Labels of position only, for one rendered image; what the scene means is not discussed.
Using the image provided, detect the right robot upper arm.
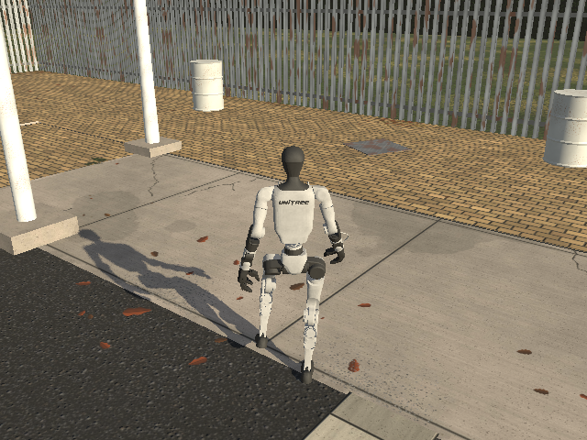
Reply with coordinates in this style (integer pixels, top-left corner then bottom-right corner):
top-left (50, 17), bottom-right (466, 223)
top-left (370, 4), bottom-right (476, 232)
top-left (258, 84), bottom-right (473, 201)
top-left (312, 185), bottom-right (338, 235)

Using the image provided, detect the robot left forearm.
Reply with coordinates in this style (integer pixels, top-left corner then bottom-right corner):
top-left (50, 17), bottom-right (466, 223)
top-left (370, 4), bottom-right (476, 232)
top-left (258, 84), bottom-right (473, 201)
top-left (239, 225), bottom-right (260, 270)

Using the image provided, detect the right robot foot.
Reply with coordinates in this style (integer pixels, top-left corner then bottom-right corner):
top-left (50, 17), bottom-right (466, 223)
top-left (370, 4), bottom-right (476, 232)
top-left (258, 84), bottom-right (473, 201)
top-left (301, 360), bottom-right (315, 384)

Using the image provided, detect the robot right forearm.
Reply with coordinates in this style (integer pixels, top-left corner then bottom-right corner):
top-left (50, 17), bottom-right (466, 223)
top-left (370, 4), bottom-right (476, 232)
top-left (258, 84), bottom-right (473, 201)
top-left (328, 220), bottom-right (344, 252)

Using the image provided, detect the robot left shin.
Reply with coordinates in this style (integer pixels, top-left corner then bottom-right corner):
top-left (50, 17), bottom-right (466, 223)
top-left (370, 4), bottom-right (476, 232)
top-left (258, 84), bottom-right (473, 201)
top-left (260, 278), bottom-right (272, 337)

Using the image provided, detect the robot left hand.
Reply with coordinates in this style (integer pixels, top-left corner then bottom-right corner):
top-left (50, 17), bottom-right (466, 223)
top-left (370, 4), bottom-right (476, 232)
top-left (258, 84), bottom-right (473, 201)
top-left (238, 268), bottom-right (260, 292)

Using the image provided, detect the robot right hand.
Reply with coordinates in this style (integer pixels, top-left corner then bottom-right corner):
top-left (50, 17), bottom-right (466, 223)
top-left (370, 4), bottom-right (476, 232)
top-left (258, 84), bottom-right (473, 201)
top-left (324, 247), bottom-right (345, 264)

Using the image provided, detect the left robot upper arm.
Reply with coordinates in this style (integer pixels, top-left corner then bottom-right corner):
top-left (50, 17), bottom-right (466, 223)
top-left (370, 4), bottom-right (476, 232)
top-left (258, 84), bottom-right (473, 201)
top-left (251, 186), bottom-right (274, 239)

